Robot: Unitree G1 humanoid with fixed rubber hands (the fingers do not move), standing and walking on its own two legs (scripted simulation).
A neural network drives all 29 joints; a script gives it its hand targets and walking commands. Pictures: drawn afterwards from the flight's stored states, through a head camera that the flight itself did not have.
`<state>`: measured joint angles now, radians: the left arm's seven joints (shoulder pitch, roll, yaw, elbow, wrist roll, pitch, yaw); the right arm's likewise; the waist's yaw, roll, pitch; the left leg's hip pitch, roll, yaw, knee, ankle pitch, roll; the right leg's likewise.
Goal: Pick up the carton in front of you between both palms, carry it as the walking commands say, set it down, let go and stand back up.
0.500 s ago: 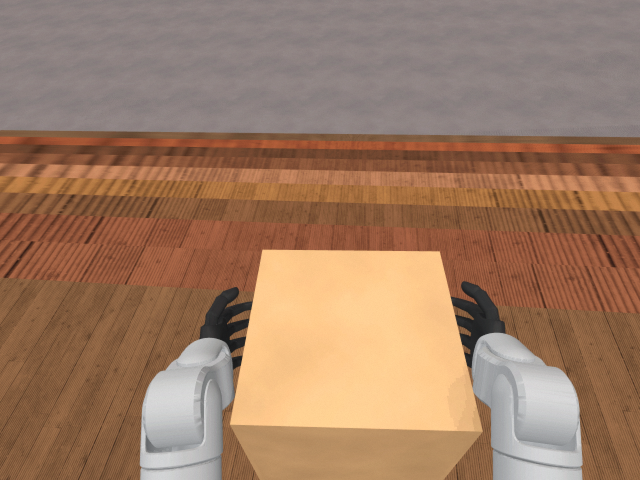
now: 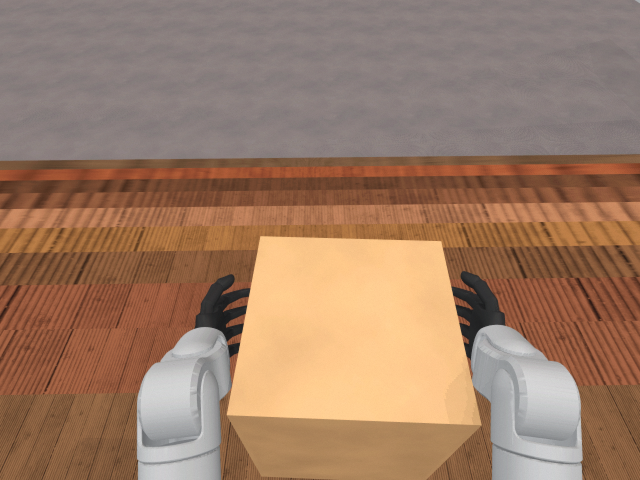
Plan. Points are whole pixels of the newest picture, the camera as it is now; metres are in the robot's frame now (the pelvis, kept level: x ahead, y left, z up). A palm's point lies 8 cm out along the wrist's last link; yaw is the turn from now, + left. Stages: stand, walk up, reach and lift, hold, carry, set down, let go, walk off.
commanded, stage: carry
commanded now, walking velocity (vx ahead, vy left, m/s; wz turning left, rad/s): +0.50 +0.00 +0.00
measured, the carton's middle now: (345, 366) +0.27 -0.01 +0.01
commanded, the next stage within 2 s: none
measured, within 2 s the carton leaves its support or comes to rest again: neither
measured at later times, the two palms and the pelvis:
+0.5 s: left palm (259, 134) +0.67 +0.13 +0.08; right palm (424, 123) +0.70 -0.17 +0.08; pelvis +0.31 -0.05 -0.01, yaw +3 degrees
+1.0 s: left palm (265, 83) +1.03 +0.15 -0.01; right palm (384, 81) +1.02 -0.15 +0.00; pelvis +0.66 +0.02 -0.15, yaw +1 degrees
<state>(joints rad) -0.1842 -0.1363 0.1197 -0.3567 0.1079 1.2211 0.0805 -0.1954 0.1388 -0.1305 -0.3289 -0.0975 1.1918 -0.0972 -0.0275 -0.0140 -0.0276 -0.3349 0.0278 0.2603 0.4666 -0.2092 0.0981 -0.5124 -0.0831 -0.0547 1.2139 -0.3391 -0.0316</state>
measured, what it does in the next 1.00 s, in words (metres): goes down: right foot, then left foot 0.12 m lower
